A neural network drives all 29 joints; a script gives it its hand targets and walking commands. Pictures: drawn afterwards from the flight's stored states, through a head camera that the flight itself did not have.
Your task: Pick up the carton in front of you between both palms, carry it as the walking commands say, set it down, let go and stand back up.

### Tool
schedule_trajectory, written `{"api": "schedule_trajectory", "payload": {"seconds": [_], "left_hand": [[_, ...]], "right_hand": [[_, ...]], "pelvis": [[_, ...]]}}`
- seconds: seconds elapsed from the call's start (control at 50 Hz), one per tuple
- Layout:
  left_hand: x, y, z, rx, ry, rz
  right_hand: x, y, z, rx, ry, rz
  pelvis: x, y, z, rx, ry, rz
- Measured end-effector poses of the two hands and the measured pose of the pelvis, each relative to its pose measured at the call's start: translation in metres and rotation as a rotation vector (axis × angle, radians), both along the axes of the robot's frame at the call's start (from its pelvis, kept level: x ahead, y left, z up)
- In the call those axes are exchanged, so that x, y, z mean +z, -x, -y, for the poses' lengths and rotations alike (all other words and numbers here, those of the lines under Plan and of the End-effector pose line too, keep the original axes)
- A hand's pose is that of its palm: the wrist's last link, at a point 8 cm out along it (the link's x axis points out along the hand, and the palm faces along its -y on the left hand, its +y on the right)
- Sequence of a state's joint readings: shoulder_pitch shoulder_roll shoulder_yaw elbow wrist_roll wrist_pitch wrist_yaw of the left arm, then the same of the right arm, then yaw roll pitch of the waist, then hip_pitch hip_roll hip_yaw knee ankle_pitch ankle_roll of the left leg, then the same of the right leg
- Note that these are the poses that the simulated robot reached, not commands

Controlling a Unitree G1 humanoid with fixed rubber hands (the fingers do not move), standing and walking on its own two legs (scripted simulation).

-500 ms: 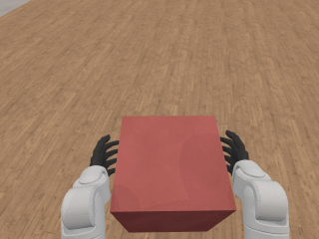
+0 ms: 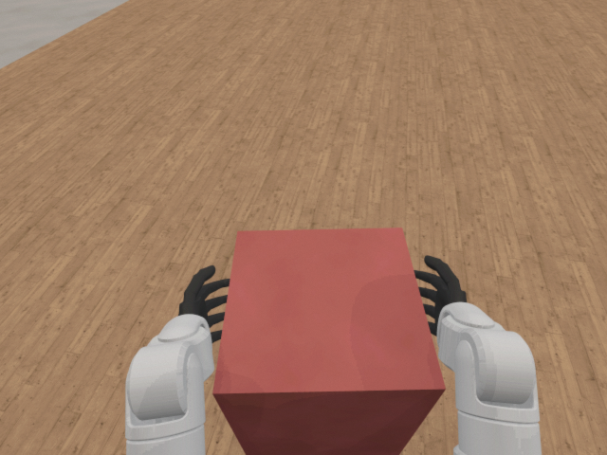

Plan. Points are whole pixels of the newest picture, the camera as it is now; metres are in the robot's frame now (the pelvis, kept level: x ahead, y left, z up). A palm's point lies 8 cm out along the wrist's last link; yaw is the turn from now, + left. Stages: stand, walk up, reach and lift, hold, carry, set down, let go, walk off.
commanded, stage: carry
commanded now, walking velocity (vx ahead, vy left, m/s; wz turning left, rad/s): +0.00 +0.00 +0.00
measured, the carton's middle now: (321, 348) +0.27 +0.00 +0.01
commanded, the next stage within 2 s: hold in 1.54 s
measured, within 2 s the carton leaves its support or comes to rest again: neither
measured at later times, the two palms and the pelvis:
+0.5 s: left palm (180, 361) +0.22 +0.16 +0.08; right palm (448, 350) +0.23 -0.14 +0.08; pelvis -0.03 +0.01 +0.00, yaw +0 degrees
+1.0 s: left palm (185, 390) +0.21 +0.16 +0.04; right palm (442, 381) +0.21 -0.14 +0.04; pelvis -0.06 +0.01 +0.00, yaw +0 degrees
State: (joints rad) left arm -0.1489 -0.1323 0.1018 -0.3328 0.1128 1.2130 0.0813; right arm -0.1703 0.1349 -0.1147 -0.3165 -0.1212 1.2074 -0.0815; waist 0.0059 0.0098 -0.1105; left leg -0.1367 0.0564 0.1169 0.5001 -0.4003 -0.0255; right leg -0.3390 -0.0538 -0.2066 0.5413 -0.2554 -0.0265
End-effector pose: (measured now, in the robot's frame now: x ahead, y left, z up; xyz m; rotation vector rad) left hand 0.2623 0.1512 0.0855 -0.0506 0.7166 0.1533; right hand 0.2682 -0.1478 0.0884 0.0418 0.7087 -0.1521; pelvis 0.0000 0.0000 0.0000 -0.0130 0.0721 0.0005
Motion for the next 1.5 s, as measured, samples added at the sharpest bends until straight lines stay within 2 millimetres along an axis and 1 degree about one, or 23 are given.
{"api": "schedule_trajectory", "payload": {"seconds": [0.16, 0.4, 0.58, 0.76, 0.92, 1.08, 1.22, 1.3, 1.5], "left_hand": [[-0.002, 0.003, -0.006, -0.007, -0.003, 0.006], [0.000, 0.026, -0.010, -0.006, -0.007, 0.005], [-0.012, 0.047, -0.012, -0.016, -0.022, -0.023], [-0.023, 0.057, -0.012, -0.031, -0.042, -0.009], [-0.038, 0.058, -0.012, -0.050, -0.070, -0.002], [-0.052, 0.048, -0.011, -0.065, -0.086, 0.014], [-0.050, 0.041, -0.011, -0.060, -0.083, 0.059], [-0.046, 0.043, -0.012, -0.059, -0.080, 0.066], [-0.049, 0.047, -0.014, -0.060, -0.081, 0.041]], "right_hand": [[-0.003, 0.006, -0.006, -0.005, 0.000, 0.006], [-0.001, 0.027, -0.010, -0.001, 0.000, 0.005], [-0.013, 0.048, -0.012, 0.014, 0.015, -0.022], [-0.024, 0.058, -0.012, 0.027, 0.032, -0.008], [-0.040, 0.060, -0.012, 0.047, 0.058, 0.000], [-0.055, 0.051, -0.011, 0.057, 0.075, 0.017], [-0.052, 0.044, -0.011, 0.049, 0.069, 0.061], [-0.049, 0.045, -0.012, 0.045, 0.066, 0.069], [-0.051, 0.050, -0.014, 0.050, 0.069, 0.044]], "pelvis": [[-0.003, 0.003, -0.007, 0.002, 0.002, 0.007], [-0.003, 0.020, -0.011, 0.004, -0.001, 0.031], [0.000, 0.036, -0.013, 0.005, -0.005, 0.046], [0.001, 0.050, -0.013, 0.005, -0.009, 0.050], [0.000, 0.058, -0.013, 0.005, -0.011, 0.050], [0.000, 0.066, -0.013, 0.004, -0.014, 0.050], [0.000, 0.068, -0.013, 0.004, -0.013, 0.044], [-0.001, 0.066, -0.014, 0.005, -0.012, 0.042], [-0.001, 0.065, -0.016, 0.004, -0.010, 0.048]]}}
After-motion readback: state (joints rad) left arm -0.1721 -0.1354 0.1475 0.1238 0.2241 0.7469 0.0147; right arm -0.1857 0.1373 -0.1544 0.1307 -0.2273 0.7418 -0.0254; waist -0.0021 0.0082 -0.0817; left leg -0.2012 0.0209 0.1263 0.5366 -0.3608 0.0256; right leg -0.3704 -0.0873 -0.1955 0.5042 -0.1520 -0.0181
